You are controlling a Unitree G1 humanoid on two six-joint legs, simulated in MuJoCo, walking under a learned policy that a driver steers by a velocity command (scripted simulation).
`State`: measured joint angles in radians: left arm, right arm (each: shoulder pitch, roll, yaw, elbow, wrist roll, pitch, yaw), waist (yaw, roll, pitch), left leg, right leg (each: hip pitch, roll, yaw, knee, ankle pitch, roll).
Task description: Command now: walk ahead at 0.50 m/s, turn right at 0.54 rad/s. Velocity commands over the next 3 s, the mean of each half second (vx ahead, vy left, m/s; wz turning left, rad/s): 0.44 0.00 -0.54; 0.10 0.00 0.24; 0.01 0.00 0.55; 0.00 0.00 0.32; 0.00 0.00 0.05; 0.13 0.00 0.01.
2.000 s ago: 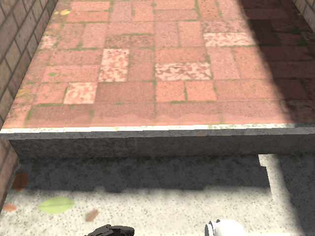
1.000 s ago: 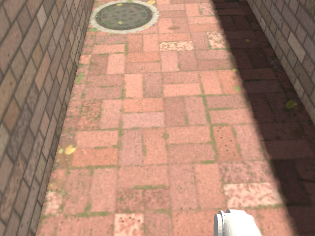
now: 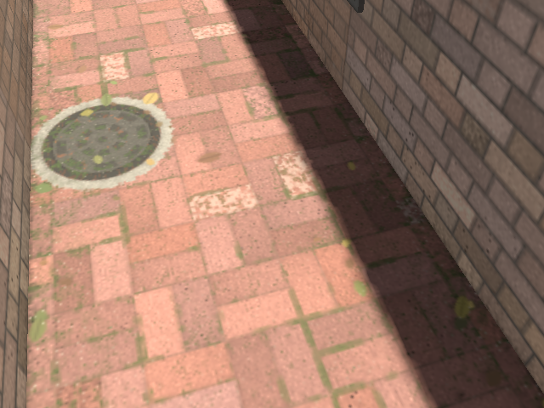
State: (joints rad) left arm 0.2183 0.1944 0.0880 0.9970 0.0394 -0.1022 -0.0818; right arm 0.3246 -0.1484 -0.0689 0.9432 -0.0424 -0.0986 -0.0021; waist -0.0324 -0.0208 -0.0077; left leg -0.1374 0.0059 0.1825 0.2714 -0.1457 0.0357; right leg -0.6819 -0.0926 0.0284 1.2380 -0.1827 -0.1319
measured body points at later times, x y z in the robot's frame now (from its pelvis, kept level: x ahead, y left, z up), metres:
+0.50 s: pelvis +0.22 -0.10 -0.01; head +0.27 -0.14 +0.44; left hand +0.37 +0.13 -0.13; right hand +0.30 -0.40 -0.13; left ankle +0.26 +0.07 -0.64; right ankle +0.24 -0.18 -0.75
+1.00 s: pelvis +0.36 -0.11 -0.01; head +0.42 -0.10 +0.44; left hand +0.57 +0.14 -0.13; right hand +0.47 -0.41 -0.11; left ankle +0.44 -0.04 -0.75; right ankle +0.30 -0.24 -0.64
